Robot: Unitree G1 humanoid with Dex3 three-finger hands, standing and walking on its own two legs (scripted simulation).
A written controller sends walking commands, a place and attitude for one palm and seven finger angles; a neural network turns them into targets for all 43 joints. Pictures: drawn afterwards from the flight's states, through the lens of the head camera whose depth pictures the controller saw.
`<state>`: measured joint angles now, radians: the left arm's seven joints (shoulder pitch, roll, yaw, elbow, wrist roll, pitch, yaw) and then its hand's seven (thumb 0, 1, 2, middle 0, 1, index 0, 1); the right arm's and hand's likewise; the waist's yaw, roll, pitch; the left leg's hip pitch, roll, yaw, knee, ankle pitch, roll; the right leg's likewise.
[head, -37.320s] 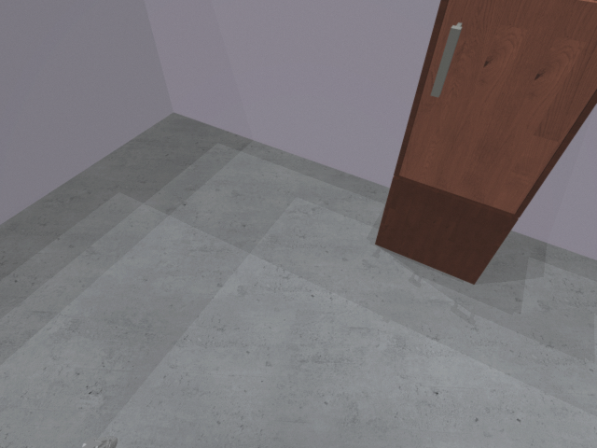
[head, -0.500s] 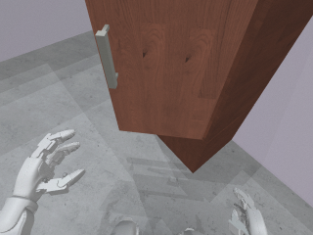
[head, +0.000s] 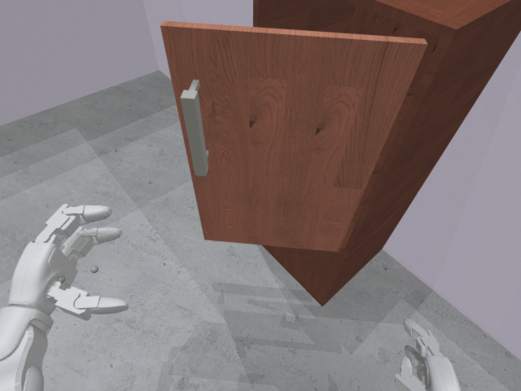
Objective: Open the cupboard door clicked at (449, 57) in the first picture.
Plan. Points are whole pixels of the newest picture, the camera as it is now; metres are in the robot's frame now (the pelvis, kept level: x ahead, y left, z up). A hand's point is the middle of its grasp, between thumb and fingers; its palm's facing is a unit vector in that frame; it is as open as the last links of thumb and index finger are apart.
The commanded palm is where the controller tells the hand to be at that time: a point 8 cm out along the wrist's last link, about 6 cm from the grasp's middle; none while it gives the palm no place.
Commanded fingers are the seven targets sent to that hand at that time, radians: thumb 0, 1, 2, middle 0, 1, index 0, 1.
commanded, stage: raise the hand with hooked fingers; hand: left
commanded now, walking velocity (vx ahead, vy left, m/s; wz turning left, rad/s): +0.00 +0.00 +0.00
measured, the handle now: (198, 130) +0.52 +0.15 +0.11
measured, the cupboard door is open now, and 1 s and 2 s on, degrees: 44 44 44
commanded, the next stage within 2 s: move the hooked fingers beside the handle in 0.92 s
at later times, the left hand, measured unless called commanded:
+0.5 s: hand (53, 219) +0.29 +0.29 +0.14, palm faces +0.04 -1.00 -0.06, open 14.0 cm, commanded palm +0.26 +0.33 +0.13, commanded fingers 0.00 -0.50 0.30 -0.30 -1.20 -0.30 -1.20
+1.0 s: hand (81, 224) +0.29 +0.26 +0.13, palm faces +0.04 -1.00 -0.04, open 14.0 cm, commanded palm +0.26 +0.31 +0.13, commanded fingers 0.00 -0.50 0.30 -0.30 -1.20 -0.30 -1.20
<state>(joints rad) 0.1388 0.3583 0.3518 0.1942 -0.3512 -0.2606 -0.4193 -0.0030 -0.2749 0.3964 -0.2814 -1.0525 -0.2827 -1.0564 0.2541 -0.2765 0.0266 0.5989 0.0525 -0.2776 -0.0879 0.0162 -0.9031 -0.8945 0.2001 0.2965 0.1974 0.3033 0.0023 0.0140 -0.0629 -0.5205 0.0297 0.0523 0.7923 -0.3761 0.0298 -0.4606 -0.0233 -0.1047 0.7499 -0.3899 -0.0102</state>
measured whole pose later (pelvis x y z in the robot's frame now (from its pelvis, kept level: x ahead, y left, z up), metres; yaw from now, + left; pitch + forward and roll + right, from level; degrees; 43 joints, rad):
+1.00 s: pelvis +0.00 -0.01 +0.02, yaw +0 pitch +3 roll -1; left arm -0.10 0.44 0.44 0.40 -0.34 -0.11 -0.49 -0.01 -0.50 0.30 -0.30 -1.20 -0.30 -1.20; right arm 0.26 -0.28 0.06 0.62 0.06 -0.24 -0.12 0.02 -0.90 -0.89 0.20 0.30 0.20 0.30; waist 0.01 0.04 -0.04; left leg -0.38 0.03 0.05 0.65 -0.31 0.01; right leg -0.33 -0.01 -0.10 0.62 -0.33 -0.03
